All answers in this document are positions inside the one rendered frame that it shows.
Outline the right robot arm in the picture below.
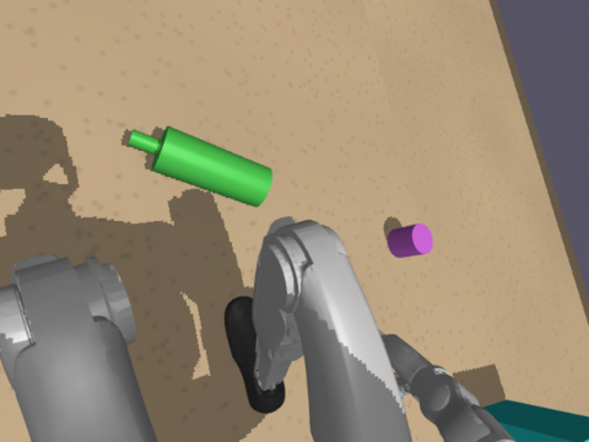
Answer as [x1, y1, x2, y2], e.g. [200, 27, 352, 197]
[410, 365, 516, 442]

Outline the right robot foot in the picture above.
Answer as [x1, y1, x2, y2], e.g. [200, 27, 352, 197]
[225, 297, 285, 413]

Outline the right robot hand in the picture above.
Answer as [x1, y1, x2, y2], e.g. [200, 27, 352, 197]
[379, 330, 433, 400]

